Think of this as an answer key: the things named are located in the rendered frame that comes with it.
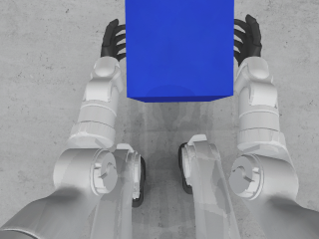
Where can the robot right upper arm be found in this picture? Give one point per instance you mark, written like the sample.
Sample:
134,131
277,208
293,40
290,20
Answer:
268,187

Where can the robot right shin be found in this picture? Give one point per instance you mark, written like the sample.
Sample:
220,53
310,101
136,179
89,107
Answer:
201,137

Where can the carton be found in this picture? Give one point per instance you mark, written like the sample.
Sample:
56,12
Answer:
179,51

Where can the robot left upper arm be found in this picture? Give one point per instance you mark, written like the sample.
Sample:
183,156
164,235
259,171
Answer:
81,177

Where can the robot right hand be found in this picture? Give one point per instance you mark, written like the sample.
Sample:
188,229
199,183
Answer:
251,39

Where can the robot left forearm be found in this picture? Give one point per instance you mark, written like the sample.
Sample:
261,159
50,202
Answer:
99,107

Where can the robot left foot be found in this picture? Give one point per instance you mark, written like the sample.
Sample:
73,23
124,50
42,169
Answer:
136,202

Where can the robot right forearm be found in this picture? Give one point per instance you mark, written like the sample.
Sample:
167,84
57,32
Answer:
258,112

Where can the robot left hand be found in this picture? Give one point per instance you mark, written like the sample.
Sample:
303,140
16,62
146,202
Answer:
110,41

